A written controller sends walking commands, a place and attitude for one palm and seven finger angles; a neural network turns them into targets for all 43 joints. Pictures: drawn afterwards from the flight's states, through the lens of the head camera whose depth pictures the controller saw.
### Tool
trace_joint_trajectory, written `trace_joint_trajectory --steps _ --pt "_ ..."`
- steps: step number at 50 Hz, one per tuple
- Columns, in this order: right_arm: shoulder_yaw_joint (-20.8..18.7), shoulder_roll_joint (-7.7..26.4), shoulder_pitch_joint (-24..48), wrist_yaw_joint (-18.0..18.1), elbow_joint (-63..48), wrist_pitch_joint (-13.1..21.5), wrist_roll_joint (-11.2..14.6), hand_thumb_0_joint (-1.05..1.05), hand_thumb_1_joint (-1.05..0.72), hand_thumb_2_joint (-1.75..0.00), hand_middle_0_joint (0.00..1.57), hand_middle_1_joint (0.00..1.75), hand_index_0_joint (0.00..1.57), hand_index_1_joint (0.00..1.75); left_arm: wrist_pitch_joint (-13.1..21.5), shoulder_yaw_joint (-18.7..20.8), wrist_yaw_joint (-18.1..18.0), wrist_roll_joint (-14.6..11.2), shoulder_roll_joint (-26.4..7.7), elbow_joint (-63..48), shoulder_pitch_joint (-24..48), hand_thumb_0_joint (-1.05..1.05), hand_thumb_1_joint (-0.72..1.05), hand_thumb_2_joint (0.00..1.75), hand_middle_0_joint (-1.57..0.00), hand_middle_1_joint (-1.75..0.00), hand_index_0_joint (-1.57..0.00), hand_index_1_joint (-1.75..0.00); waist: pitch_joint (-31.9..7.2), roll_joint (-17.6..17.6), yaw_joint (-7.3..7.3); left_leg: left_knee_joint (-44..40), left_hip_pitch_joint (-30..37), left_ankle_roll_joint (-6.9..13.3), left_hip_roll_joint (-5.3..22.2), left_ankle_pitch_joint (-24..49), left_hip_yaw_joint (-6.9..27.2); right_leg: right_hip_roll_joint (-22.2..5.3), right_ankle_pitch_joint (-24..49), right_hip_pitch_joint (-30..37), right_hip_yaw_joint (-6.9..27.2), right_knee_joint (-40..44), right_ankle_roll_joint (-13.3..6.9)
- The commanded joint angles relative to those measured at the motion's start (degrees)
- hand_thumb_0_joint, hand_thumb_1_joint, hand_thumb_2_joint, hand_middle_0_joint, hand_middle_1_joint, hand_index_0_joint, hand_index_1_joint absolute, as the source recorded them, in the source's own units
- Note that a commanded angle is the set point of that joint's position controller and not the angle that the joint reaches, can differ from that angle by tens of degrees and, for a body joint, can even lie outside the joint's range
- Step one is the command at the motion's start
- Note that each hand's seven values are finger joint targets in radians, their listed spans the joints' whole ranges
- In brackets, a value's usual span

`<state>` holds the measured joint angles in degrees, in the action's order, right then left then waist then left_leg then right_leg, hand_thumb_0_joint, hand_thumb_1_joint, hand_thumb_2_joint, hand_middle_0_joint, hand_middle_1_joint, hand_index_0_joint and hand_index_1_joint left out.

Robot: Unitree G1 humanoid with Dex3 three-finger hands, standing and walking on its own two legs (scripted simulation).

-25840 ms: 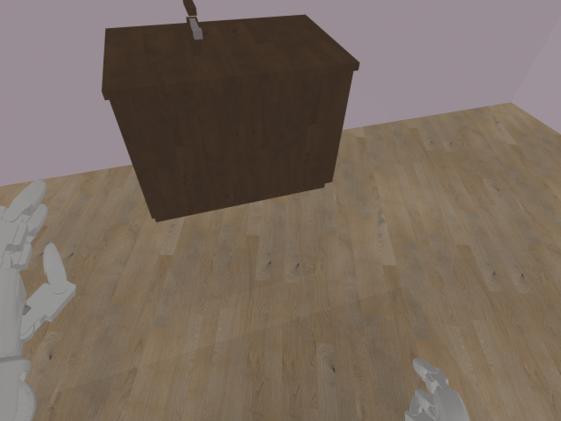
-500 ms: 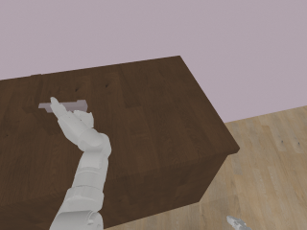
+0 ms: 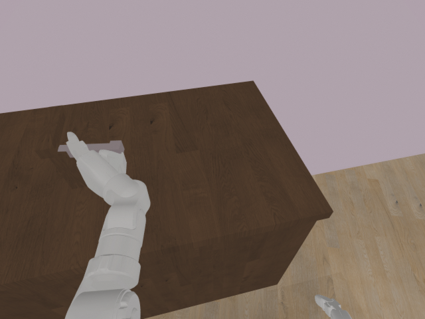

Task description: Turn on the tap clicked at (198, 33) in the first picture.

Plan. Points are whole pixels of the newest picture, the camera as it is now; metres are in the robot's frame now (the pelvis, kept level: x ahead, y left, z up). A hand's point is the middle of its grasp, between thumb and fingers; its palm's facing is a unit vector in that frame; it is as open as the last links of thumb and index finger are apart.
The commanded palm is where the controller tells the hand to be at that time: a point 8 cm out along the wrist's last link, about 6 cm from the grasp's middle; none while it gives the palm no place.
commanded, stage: lift the hand up off the lever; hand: left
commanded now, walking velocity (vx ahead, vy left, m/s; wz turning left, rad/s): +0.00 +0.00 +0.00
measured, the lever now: (116, 149) +0.44 +0.25 +0.07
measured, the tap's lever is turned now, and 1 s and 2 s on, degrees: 80 80 80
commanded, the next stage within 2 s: draw the hand back beside the body in 1.22 s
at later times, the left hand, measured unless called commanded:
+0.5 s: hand (114, 157) +0.37 +0.22 +0.12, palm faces +0.79 -0.61 -0.06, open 7.8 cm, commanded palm +0.32 +0.23 +0.12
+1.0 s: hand (109, 153) +0.36 +0.22 +0.14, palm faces +0.78 -0.62 -0.04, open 7.8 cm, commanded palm +0.30 +0.23 +0.14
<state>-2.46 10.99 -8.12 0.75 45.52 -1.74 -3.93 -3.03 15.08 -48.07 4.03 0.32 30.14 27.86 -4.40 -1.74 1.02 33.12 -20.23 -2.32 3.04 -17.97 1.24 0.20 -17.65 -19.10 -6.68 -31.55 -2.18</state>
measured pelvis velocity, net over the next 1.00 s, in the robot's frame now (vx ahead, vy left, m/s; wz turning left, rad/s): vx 0.00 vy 0.01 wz -0.01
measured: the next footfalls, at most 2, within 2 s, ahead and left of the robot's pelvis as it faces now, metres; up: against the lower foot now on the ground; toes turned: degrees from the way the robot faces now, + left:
none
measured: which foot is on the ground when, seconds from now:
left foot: down 0.00-1.00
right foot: down 0.00-1.00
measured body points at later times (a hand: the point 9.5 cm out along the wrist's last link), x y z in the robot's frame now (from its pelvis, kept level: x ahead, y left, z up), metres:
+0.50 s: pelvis +0.00 +0.01 +0.01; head +0.00 +0.00 +0.46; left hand +0.32 +0.25 +0.12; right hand +0.18 -0.22 -0.10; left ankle -0.01 +0.15 -0.73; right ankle -0.02 -0.09 -0.73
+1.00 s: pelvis +0.00 +0.01 +0.01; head -0.01 +0.00 +0.46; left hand +0.32 +0.25 +0.14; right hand +0.18 -0.21 -0.10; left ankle -0.01 +0.15 -0.73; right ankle -0.02 -0.09 -0.73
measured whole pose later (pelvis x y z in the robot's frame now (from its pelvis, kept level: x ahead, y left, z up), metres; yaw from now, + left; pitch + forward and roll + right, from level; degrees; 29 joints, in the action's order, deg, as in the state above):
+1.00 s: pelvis +0.00 +0.01 +0.01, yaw +0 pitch +0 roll +0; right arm -1.6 10.5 -4.7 1.4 45.5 -1.3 -2.4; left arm -13.9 11.0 -45.2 1.1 1.3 14.7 22.7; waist -2.1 -2.1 3.4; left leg 26.8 -11.5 -1.9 2.4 -15.1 0.2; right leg -0.2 -14.7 -10.8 -5.9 -25.5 -1.5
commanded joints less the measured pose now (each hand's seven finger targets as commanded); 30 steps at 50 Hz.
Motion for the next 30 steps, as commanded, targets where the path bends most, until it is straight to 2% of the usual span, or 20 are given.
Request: trace_joint_trajectory --steps 1,2,3,4,5,7,8,9,10,12,13,16,18,19,22,23,25,27,28,30 --pt "-2.1 6.9 4.3 0.4 -8.1 2.2 0.5 0.00 -0.90 -0.90 0.20 0.30 0.20 0.30 3.0 -0.9 0.8 1.4 -8.1 -15.4 19.3 0.00 0.90 0.90 -0.15 -0.15 -0.15 -0.15 -18.6 4.5 0.17 -1.5 6.3 2.8 -2.0 23.3 -2.7 -2.0 25.2 12.0 2.8 3.5 1.0" --pt "-2.1 6.9 4.5 0.4 -8.3 2.1 0.6 0.00 -0.90 -0.90 0.20 0.30 0.20 0.30 2.6 -1.6 1.1 1.2 -7.7 -16.4 19.0 0.00 0.90 0.90 -0.15 -0.15 -0.15 -0.15 -17.8 4.5 0.09 -1.5 6.1 2.8 -2.0 23.8 -2.8 -2.2 26.3 12.2 2.9 3.6 1.1" --pt "-2.3 7.2 4.6 0.7 -8.0 1.9 0.8 0.00 -0.90 -0.90 0.20 0.30 0.20 0.30 2.5 1.1 1.3 1.1 -10.5 -16.7 18.5 0.00 0.90 0.90 -0.15 -0.15 -0.15 -0.15 -17.8 4.2 0.60 -1.9 6.4 2.7 -1.8 23.9 -2.4 -2.0 25.4 12.7 2.9 3.8 0.9" --pt "-2.0 6.9 4.9 0.6 -8.4 2.0 0.8 0.00 -0.90 -0.90 0.20 0.30 0.20 0.30 2.1 -1.5 1.6 1.0 -8.0 -17.8 18.8 0.00 0.90 0.90 -0.15 -0.15 -0.15 -0.15 -17.0 3.7 0.32 -2.1 6.6 2.7 -1.9 24.2 -2.6 -2.1 25.5 12.3 2.8 3.7 0.9" --pt "-2.1 6.8 4.9 0.6 -8.3 2.2 0.9 0.00 -0.90 -0.90 0.20 0.30 0.20 0.30 2.1 -2.2 1.8 0.9 -7.4 -18.8 19.3 0.00 0.90 0.90 -0.15 -0.15 -0.15 -0.15 -16.9 3.7 0.03 -2.1 7.3 2.7 -1.8 24.2 -2.6 -2.0 25.3 12.0 2.7 4.0 0.9" --pt "-2.1 7.0 5.0 0.6 -8.2 2.5 0.9 0.00 -0.90 -0.90 0.20 0.30 0.20 0.30 1.4 -2.4 1.8 0.7 -7.2 -19.4 18.6 0.00 0.90 0.90 -0.15 -0.15 -0.15 -0.15 -16.5 3.9 -0.06 -2.0 7.8 2.7 -1.8 24.8 -2.8 -2.0 26.0 12.0 2.6 4.2 1.0" --pt "-2.3 7.2 5.3 0.7 -8.0 2.5 1.0 0.00 -0.90 -0.90 0.20 0.30 0.20 0.30 1.1 -0.6 2.0 0.4 -8.8 -18.9 16.8 0.00 0.90 0.90 -0.15 -0.15 -0.15 -0.15 -15.7 3.6 0.63 -2.6 7.4 2.6 -1.7 23.9 -2.3 -1.8 24.0 12.0 2.4 4.6 0.8" --pt "-2.0 7.0 5.7 0.6 -8.2 2.6 1.1 0.00 -0.90 -0.90 0.20 0.30 0.20 0.30 1.0 -2.6 2.2 0.3 -7.1 -19.8 18.1 0.00 0.90 0.90 -0.15 -0.15 -0.15 -0.15 -15.4 3.0 0.17 -2.7 8.0 2.7 -1.8 23.6 -2.6 -2.0 23.7 11.5 2.6 4.7 0.9" --pt "-2.1 7.0 5.6 0.7 -8.3 2.8 1.1 0.00 -0.90 -0.90 0.20 0.30 0.20 0.30 0.8 -2.1 2.1 0.2 -7.5 -20.1 17.2 0.00 0.90 0.90 -0.15 -0.15 -0.15 -0.15 -15.6 3.6 0.36 -2.8 8.2 2.6 -1.8 23.9 -2.6 -1.9 23.9 12.0 2.5 4.9 0.8" --pt "-2.0 6.8 6.0 0.5 -8.6 3.0 1.2 0.00 -0.90 -0.90 0.20 0.30 0.20 0.30 0.1 -4.1 2.4 0.1 -5.7 -22.0 16.3 0.00 0.90 0.90 -0.15 -0.15 -0.15 -0.15 -15.6 2.6 0.57 -3.0 8.9 2.4 -1.7 25.1 -2.6 -1.9 24.7 12.4 2.3 4.8 0.6" --pt "-2.0 7.1 6.5 0.6 -8.4 3.0 1.3 0.00 -0.90 -0.90 0.20 0.30 0.20 0.30 -0.2 -3.3 2.5 0.0 -6.6 -22.3 16.6 0.00 0.90 0.90 -0.15 -0.15 -0.15 -0.15 -14.9 1.4 0.75 -3.4 9.2 2.2 -1.7 24.9 -2.1 -1.8 23.4 11.9 2.2 4.9 0.4" --pt "-1.8 6.9 7.4 0.7 -8.2 3.4 1.4 0.00 -0.90 -0.90 0.20 0.30 0.20 0.30 -1.2 -5.3 2.5 -0.3 -4.6 -21.5 16.9 0.00 0.90 0.90 -0.15 -0.15 -0.15 -0.15 -13.0 3.5 0.38 -4.2 9.1 2.2 -1.6 21.9 -2.1 -1.8 19.3 10.7 2.1 6.3 0.7" --pt "-1.7 6.9 8.3 1.0 -7.8 3.4 1.5 0.00 -0.90 -0.90 0.20 0.30 0.20 0.30 -1.6 -3.6 2.4 -0.5 -6.6 -21.8 18.5 0.00 0.90 0.90 -0.15 -0.15 -0.15 -0.15 -12.1 3.0 0.75 -5.2 9.3 2.0 -1.5 19.9 -1.6 -1.7 16.0 10.4 2.1 7.1 0.5" --pt "-1.5 6.6 8.7 0.9 -8.0 3.6 1.5 0.00 -0.90 -0.90 0.20 0.30 0.20 0.30 -1.7 -5.0 2.3 -0.4 -5.1 -22.5 18.9 0.00 0.90 0.90 -0.15 -0.15 -0.15 -0.15 -12.6 2.4 0.80 -5.2 9.7 2.0 -1.6 19.7 -1.7 -1.7 15.4 10.2 2.2 7.2 0.5" --pt "-1.5 6.4 9.0 0.9 -8.2 3.6 1.3 0.00 -0.90 -0.90 0.20 0.30 0.20 0.30 -2.4 -4.2 1.8 0.0 -5.8 -22.5 17.9 0.00 0.90 0.90 -0.15 -0.15 -0.15 -0.15 -13.8 3.2 1.32 -5.0 10.1 2.1 -1.6 20.6 -2.1 -1.8 16.8 11.4 2.4 7.4 0.6" --pt "-1.4 6.6 9.3 1.0 -7.7 3.3 1.4 0.00 -0.90 -0.90 0.20 0.30 0.20 0.30 -2.7 -2.6 1.9 -0.1 -7.6 -21.7 17.9 0.00 0.90 0.90 -0.15 -0.15 -0.15 -0.15 -12.9 2.6 1.56 -5.7 9.7 1.9 -1.6 19.3 -1.7 -1.8 15.1 11.2 2.4 7.8 0.6" --pt "-1.2 6.2 9.6 1.0 -8.0 3.3 1.4 0.00 -0.90 -0.90 0.20 0.30 0.20 0.30 -2.9 -4.1 2.0 -0.1 -5.7 -21.5 18.1 0.00 0.90 0.90 -0.15 -0.15 -0.15 -0.15 -12.3 3.8 1.42 -5.9 10.0 2.1 -1.5 18.9 -1.8 -1.9 14.6 11.2 2.4 8.3 0.6" --pt "-1.2 6.3 9.6 1.1 -8.2 3.2 1.4 0.00 -0.90 -0.90 0.20 0.30 0.20 0.30 -3.2 -3.3 2.0 -0.1 -6.9 -22.1 18.2 0.00 0.90 0.90 -0.15 -0.15 -0.15 -0.15 -13.0 3.5 1.56 -5.7 10.4 2.2 -1.5 20.2 -2.1 -2.0 16.8 12.3 2.6 8.4 0.7" --pt "-1.2 6.5 9.9 1.2 -8.1 3.0 1.5 0.00 -0.90 -0.90 0.20 0.30 0.20 0.30 -3.0 -1.6 2.3 -0.3 -8.8 -22.9 17.7 0.00 0.90 0.90 -0.15 -0.15 -0.15 -0.15 -13.5 2.3 2.05 -6.1 10.7 2.0 -1.5 20.6 -1.8 -1.9 16.5 12.8 2.6 8.2 0.5" --pt "-1.0 6.0 10.1 1.0 -8.4 3.2 1.5 0.00 -0.90 -0.90 0.20 0.30 0.20 0.30 -3.4 -4.7 2.6 -0.2 -5.7 -23.8 18.1 0.00 0.90 0.90 -0.15 -0.15 -0.15 -0.15 -13.1 1.8 1.59 -6.0 11.2 1.9 -1.4 21.2 -1.9 -2.0 16.9 12.3 2.4 8.2 0.5"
